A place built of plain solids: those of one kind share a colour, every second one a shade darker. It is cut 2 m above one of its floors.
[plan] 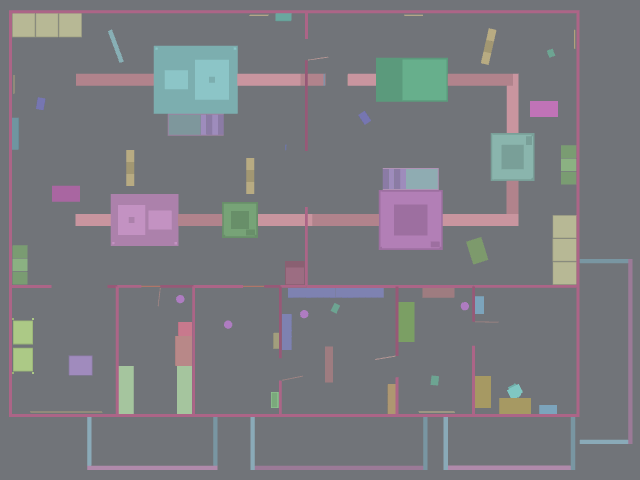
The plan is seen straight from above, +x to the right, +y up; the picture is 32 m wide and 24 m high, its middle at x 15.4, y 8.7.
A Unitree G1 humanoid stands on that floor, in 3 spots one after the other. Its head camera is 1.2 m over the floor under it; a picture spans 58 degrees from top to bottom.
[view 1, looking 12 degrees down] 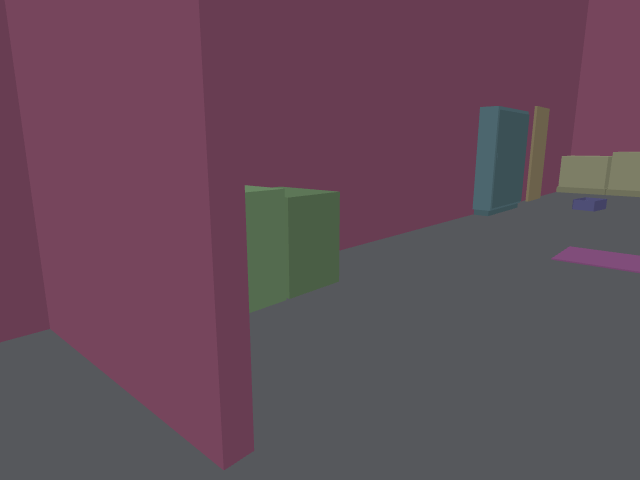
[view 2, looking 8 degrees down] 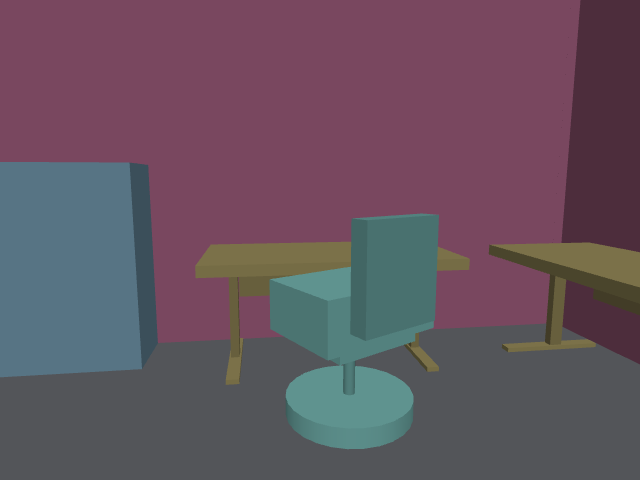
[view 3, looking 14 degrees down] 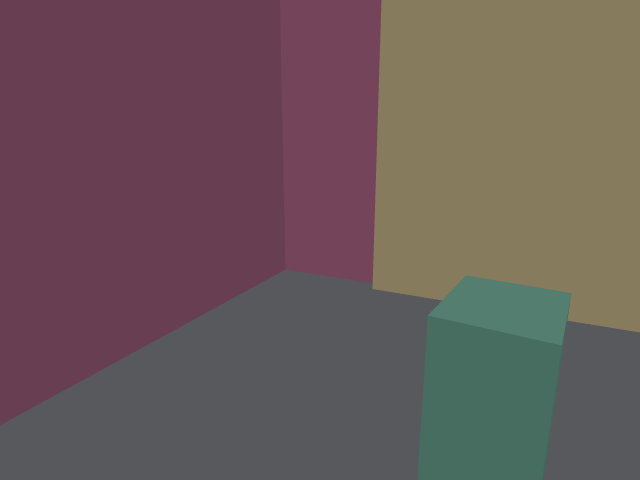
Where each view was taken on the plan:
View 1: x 3.20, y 5.49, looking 132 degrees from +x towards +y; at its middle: bin_row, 3.70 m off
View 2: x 25.60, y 3.20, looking -98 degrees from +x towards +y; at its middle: wall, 3.27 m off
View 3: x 21.10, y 3.20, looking -64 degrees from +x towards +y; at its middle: wall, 3.67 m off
